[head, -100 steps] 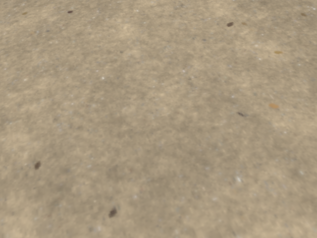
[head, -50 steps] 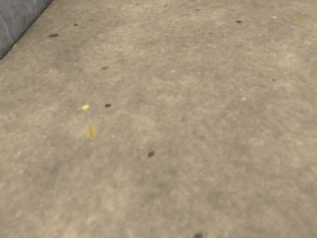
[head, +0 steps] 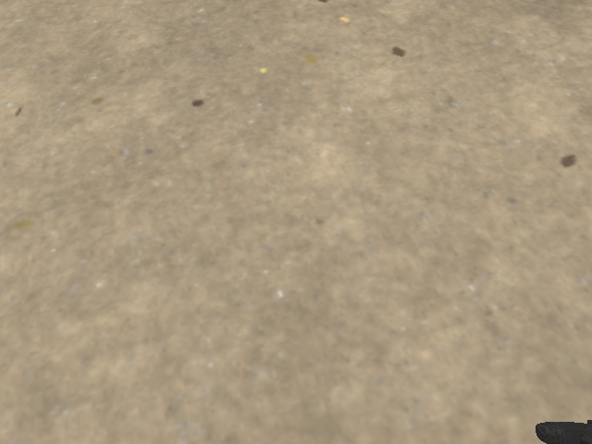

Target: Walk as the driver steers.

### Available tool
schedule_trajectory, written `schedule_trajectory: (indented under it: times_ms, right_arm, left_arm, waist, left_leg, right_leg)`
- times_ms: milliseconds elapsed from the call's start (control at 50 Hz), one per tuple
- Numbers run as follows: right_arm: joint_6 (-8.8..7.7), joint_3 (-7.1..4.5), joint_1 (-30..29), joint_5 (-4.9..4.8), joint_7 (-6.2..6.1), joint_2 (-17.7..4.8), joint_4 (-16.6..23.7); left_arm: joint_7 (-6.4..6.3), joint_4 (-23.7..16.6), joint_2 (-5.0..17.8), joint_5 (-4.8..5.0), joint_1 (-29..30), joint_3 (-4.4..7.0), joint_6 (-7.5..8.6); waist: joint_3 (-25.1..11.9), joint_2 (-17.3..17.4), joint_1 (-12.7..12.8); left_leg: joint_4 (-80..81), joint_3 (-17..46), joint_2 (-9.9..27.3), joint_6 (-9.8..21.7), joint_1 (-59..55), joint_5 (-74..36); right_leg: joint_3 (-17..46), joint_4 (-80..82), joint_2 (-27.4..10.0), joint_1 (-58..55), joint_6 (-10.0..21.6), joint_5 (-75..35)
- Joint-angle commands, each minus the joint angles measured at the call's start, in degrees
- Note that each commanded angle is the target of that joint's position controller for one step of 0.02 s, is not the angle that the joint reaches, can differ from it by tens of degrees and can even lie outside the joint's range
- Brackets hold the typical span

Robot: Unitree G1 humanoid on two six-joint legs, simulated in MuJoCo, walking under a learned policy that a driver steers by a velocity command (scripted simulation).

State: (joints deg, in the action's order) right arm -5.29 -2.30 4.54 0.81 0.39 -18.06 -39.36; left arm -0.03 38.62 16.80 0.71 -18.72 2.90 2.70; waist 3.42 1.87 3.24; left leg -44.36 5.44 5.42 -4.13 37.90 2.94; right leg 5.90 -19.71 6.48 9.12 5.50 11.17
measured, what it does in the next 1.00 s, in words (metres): walks ahead, turning left: left foot, then right foot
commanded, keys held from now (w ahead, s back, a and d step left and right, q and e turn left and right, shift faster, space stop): w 0.18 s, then w+q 0.82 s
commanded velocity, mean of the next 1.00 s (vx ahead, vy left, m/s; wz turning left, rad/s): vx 0.50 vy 0.00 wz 0.25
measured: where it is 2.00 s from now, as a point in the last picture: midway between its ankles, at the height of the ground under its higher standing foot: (225, 203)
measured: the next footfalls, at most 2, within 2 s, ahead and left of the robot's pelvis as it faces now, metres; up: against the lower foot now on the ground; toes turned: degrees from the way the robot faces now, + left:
left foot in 0.18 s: +0.30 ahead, +0.15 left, +0.00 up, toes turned -4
right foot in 0.66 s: +0.55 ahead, -0.07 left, +0.00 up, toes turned +12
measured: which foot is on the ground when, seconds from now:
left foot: up 0.00-0.16, down 0.18-0.66, up 0.68-1.00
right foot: down 0.00-0.20, up 0.22-0.64, down 0.66-1.00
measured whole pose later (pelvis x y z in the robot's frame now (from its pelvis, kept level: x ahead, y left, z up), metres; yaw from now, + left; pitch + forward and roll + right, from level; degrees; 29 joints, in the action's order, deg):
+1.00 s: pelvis +0.54 +0.05 +0.00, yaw +20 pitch +1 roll -2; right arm -1.3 -3.6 8.4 -1.2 1.6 -18.1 -37.4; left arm 0.1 46.2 16.9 -0.1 -19.1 4.1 5.0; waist 2.4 2.8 4.8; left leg -46.7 2.7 5.5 -0.7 38.9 3.4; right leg -8.5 -14.0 1.2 0.7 0.9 14.1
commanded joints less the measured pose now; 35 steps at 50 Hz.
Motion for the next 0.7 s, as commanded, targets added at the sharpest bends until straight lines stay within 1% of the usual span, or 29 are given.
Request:
schedule_trajectory:
  times_ms: [20, 60, 80, 120, 140, 160, 180, 200, 220, 240, 260, 280, 300, 320, 340, 380, 420, 460, 500, 540, 560, 600, 620, 640, 660, 680, 700]
  right_arm:
    - [-0.97, 0.06, -4.6, -0.52, 0.78, -2.0, 3.5]
    - [-1.38, -0.27, -6.7, -1.03, 1.21, -3.2, 4.2]
    - [-1.57, -0.5, -7.3, -1.04, 1.4, -3.9, 4.6]
    - [-1.87, -1.08, -6.6, -1.06, 1.65, -5.1, 4.7]
    - [-1.98, -1.34, -5.3, -1.11, 1.66, -5.5, 4.5]
    - [-2.14, -1.82, -2.1, -1.04, 1.54, -6.1, 3.8]
    - [-2.33, -2.82, 4.1, -0.78, 1.22, -7.8, 2.1]
    - [-2.35, -3.57, 13.5, -0.19, 0.94, -10.5, 0.9]
    - [-1.67, -5.01, 19.3, -0.19, 1.16, -15.4, -1.2]
    - [-1.48, -3.92, 20.4, -2.08, 1.91, -10.7, -2.1]
    - [-1.24, -2.89, 16.5, -2.38, 1.79, -7.3, -1.4]
    - [-0.72, -2.43, 13.2, -1.59, 1.64, -6.4, -0.5]
    - [-0.34, -2.06, 11.5, -1.22, 1.57, -5.6, -0.2]
    - [-0.29, -1.74, 10.8, -0.77, 1.33, -4.9, 0.0]
    - [-0.18, -1.64, 10.5, -0.74, 1.15, -4.6, 0.1]
    - [-0.06, -1.92, 11.1, -1.4, 0.62, -5.4, -0.4]
    - [0.2, -2.57, 11.9, -1.85, -0.06, -7.2, -1.0]
    - [0.66, -2.98, 13.4, -2.08, -0.59, -8.3, -1.7]
    - [1.23, -3.14, 15.6, -2.25, -0.92, -8.6, -2.5]
    - [1.74, -3.2, 17.6, -2.58, -1.1, -8.6, -3.1]
    - [1.97, -3.22, 18.1, -2.71, -1.21, -8.4, -3.2]
    - [2.39, -3.45, 17.8, -2.66, -1.39, -8.6, -3.1]
    - [2.6, -3.46, 17.1, -2.61, -1.4, -8.3, -2.9]
    - [2.68, -3.08, 16.7, -2.38, -1.32, -7.0, -2.6]
    - [2.47, -2.05, 15.9, -1.73, -1.04, -4.1, -1.6]
    - [1.93, -0.68, 21.0, -1.74, -1.09, 0.5, -0.2]
    - [1.59, -0.83, 23.4, -3.12, -1.15, -2.2, 0.7]
  left_arm:
    - [-0.63, -2.2, 9.5, 0.21, -0.8, 2.6, 0.82]
    - [-0.46, -0.8, 9.6, 0.44, -2.5, 2.6, 0.78]
    - [-0.45, -0.2, 9.5, 0.51, -3.2, 2.58, 0.67]
    - [-0.55, 0.8, 9.6, 0.31, -3.6, 2.67, 0.27]
    - [-0.59, 1.0, 9.7, 0.25, -3.3, 2.78, 0.02]
    - [-0.59, 1.0, 9.6, 0.28, -2.3, 2.73, -0.22]
    - [-0.53, 0.9, 8.4, 0.05, -1.8, 2.23, -0.36]
    - [-0.68, -0.4, 6.3, -0.88, -1.5, 1.2, -0.44]
    - [-0.5, -0.7, 2.1, -0.04, -9.8, -0.06, 0.39]
    - [-0.47, -0.8, 5.3, 0.43, -8.4, 0.12, 1.04]
    - [-0.33, -1.8, 9.2, 1.09, -1.1, 1.19, 1.38]
    - [-0.37, -2.9, 8.8, 0.53, 3.7, 1.03, 1.86]
    - [-0.27, -3.8, 8.1, -0.53, 6.2, 1.04, 2.4]
    - [-0.13, -3.9, 7.3, -1.14, 5.9, 1.1, 2.74]
    - [0.03, -3.9, 6.2, -1.32, 5.1, 0.91, 2.87]
    - [0.13, -3.9, 4.6, -1.55, 4.9, 0.42, 2.8]
    - [0.09, -4.9, 3.2, -1.63, 8.5, -0.29, 2.82]
    - [0.34, -5.7, 2.4, -1.41, 12.9, -0.73, 3.12]
    - [0.69, -6.2, 2.7, -0.9, 16.5, -0.7, 3.51]
    - [0.97, -6.9, 3.5, -0.43, 19.0, -0.38, 3.85]
    - [1.05, -7.1, 4.1, -0.29, 19.5, -0.08, 4.01]
    - [1.05, -7.1, 5.5, -0.07, 18.8, 0.64, 4.34]
    - [0.92, -6.5, 6.1, -0.04, 16.4, 1.1, 4.49]
    - [0.56, -5.4, 7.3, -0.29, 12.0, 1.88, 4.58]
    - [0.05, -4.5, 9.6, -1.1, 4.7, 2.79, 4.68]
    - [-0.34, -3.6, 14.3, -1.8, -2.1, 3.99, 3.93]
    - [0.28, -1.9, 13.0, -0.95, -4.0, 3.96, 3.19]
  waist:
    - [-2.8, -5.9, 1.3]
    - [-1.8, -6.5, 2.1]
    - [-1.4, -6.7, 2.2]
    - [-1.1, -7.7, 1.4]
    - [-1.1, -8.5, 0.5]
    - [-2.2, -8.9, -1.5]
    - [-6.4, -7.9, -4.7]
    - [-15.4, -3.9, -8.6]
    - [-22.7, 12.4, -6.0]
    - [-21.3, 12.5, -7.3]
    - [-12.0, 6.6, -8.1]
    - [-7.4, 2.1, -7.6]
    - [-3.6, 0.4, -6.6]
    - [-3.2, 1.3, -5.0]
    - [-3.7, 2.6, -4.0]
    - [-4.2, 3.5, -3.4]
    - [-3.2, 3.0, -4.1]
    - [-2.6, 2.7, -5.6]
    - [-2.5, 2.8, -7.0]
    - [-2.5, 2.9, -7.6]
    - [-2.6, 3.1, -7.4]
    - [-2.8, 4.2, -6.1]
    - [-3.3, 4.6, -4.4]
    - [-5.5, 4.3, -2.1]
    - [-11.6, 1.3, 1.7]
    - [-20.2, -11.8, 1.6]
    - [-20.9, -20.4, 0.6]
  left_leg:
    - [9.4, -3.5, -3.2, -0.3, -9.5, -11.2]
    - [12.6, -2.7, -3.3, 0.9, -8.7, -10.7]
    - [14.1, -2.4, -3.4, 1.8, -7.8, -9.0]
    - [15.7, -2.2, -3.6, 3.6, -7.8, -4.2]
    - [16.2, -2.7, -3.8, 4.6, -9.1, -1.4]
    - [17.9, -4.1, -4.8, 6.0, -13.3, 0.0]
    - [19.0, -4.7, -4.9, 7.9, -22.4, -1.2]
    - [16.6, 3.4, 2.7, 11.9, -37.0, -2.4]
    - [19.9, 28.6, 14.4, 22.1, -57.5, 7.9]
    - [27.9, 40.9, 15.8, 22.9, -58.7, 22.6]
    - [28.9, 34.1, 13.8, 20.1, -51.6, 25.5]
    - [29.5, 27.9, 11.2, 18.6, -44.4, 20.5]
    - [30.6, 23.6, 9.0, 18.6, -38.5, 14.0]
    - [31.5, 20.8, 7.0, 18.2, -35.3, 8.6]
    - [32.2, 18.7, 5.4, 18.2, -33.8, 4.7]
    - [32.9, 15.2, 4.4, 19.0, -31.4, -1.2]
    - [33.6, 12.3, 3.3, 18.9, -28.4, -3.7]
    - [33.3, 10.3, 1.9, 17.6, -25.9, -3.3]
    - [32.4, 10.4, 1.5, 16.6, -24.9, -2.3]
    - [30.6, 12.4, 2.1, 15.9, -25.9, -0.1]
    - [29.5, 13.9, 2.6, 15.3, -26.9, 1.4]
    - [26.8, 16.7, 3.5, 14.2, -28.5, 2.6]
    - [24.5, 17.1, 3.0, 13.3, -28.2, 2.1]
    - [20.1, 16.2, 0.8, 12.0, -26.7, 0.1]
    - [8.0, 13.1, -2.2, 10.1, -22.0, 2.8]
    - [-10.6, 5.0, -9.7, 6.3, -6.4, 21.3]
    - [-22.5, 3.2, -8.0, 5.3, 5.1, 31.7]
  right_leg:
    - [7.1, 6.6, -11.9, 5.0, 7.2, -8.7]
    - [9.1, 5.0, -13.9, 1.5, 7.0, -7.3]
    - [10.3, 3.7, -14.9, -1.0, 6.9, -7.5]
    - [12.6, 1.5, -17.1, -5.1, 6.2, -10.2]
    - [13.2, 0.2, -17.7, -6.5, 5.7, -13.1]
    - [12.7, -2.9, -17.0, -6.9, 4.9, -19.4]
    - [10.3, -10.6, -13.9, -6.1, 3.5, -26.4]
    - [6.7, -25.2, -10.8, 0.1, 1.3, -20.5]
    - [0.9, -46.5, -1.2, 21.6, -3.9, 7.3]
    - [3.4, -52.1, -2.2, 31.3, -4.4, 21.3]
    - [2.8, -53.9, -5.8, 35.1, -4.0, 16.5]
    - [0.8, -52.1, -7.9, 34.4, -3.8, 12.4]
    - [0.1, -48.3, -9.2, 33.9, -4.1, 9.7]
    - [0.2, -44.8, -10.5, 31.0, -4.4, 7.3]
    - [-0.3, -42.1, -10.7, 28.8, -5.0, 6.4]
    - [-1.9, -36.1, -10.4, 27.0, -6.6, 6.6]
    - [-2.9, -28.0, -9.7, 25.3, -7.9, 2.4]
    - [-3.1, -19.9, -8.5, 22.0, -8.7, -5.6]
    - [-3.0, -14.6, -6.9, 18.8, -9.1, -11.7]
    - [-2.1, -11.4, -6.0, 16.8, -8.9, -13.1]
    - [-1.4, -9.8, -5.9, 15.8, -8.5, -12.6]
    - [-0.9, -7.9, -6.1, 12.7, -7.2, -9.6]
    - [-1.4, -6.2, -6.3, 9.0, -6.1, -8.7]
    - [-1.9, -4.4, -6.8, 2.0, -4.6, -7.8]
    - [3.4, -5.4, -13.3, -10.0, -1.4, -5.6]
    - [21.6, -4.3, -26.1, -28.8, 5.4, 0.0]
    - [38.7, 1.2, -32.1, -30.0, 9.9, 14.1]
Over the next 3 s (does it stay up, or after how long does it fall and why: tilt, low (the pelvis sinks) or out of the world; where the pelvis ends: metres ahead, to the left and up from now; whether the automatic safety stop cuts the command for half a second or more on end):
stays up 1.61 0.35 0.00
